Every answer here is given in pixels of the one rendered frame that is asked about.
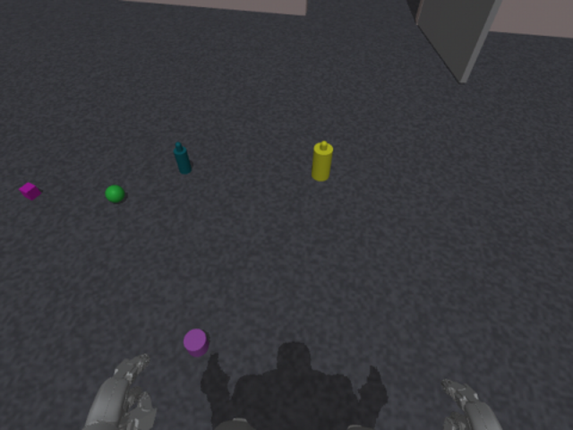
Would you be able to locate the right robot hand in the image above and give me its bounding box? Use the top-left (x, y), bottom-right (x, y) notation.
top-left (441, 379), bottom-right (502, 430)

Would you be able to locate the left robot hand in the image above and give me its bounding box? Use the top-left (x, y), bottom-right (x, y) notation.
top-left (85, 354), bottom-right (157, 430)

